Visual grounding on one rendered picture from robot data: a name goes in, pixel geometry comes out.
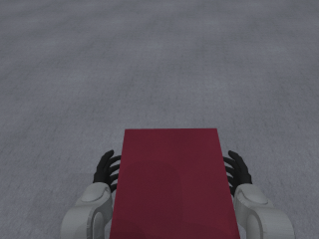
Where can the robot left hand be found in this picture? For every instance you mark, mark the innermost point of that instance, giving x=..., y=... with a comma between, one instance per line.
x=104, y=171

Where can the robot left forearm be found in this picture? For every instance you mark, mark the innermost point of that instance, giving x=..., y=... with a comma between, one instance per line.
x=91, y=213

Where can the robot right hand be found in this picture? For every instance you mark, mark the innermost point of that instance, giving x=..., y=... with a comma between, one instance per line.
x=239, y=171

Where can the robot right forearm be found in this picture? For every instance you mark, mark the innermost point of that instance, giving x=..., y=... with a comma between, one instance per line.
x=258, y=215

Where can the carton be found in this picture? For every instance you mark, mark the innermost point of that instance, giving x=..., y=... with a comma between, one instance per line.
x=172, y=184

